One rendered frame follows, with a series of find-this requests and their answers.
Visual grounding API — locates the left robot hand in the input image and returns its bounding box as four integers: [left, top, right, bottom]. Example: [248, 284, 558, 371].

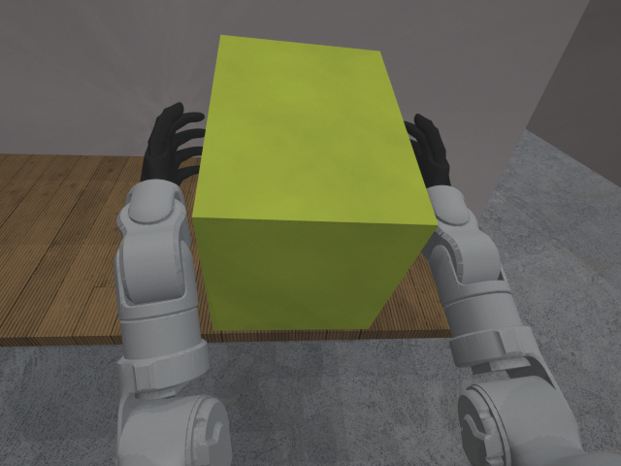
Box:
[141, 102, 206, 186]

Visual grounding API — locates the table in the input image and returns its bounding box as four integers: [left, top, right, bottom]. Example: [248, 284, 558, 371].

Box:
[0, 153, 452, 347]

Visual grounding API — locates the left robot forearm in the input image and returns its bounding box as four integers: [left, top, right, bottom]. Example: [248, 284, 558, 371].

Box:
[114, 180, 210, 466]

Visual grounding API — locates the right robot hand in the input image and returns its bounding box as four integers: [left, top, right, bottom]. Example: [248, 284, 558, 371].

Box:
[404, 114, 451, 188]

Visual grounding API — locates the right robot forearm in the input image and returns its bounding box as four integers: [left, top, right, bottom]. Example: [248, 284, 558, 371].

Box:
[421, 185, 582, 446]

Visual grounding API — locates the robot left upper arm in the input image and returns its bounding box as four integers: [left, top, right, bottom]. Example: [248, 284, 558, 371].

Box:
[117, 394, 233, 466]

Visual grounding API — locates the carton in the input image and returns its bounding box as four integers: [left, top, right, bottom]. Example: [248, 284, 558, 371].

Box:
[192, 35, 439, 331]

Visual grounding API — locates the robot right upper arm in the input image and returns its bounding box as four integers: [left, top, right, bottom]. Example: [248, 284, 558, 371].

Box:
[458, 376, 621, 466]

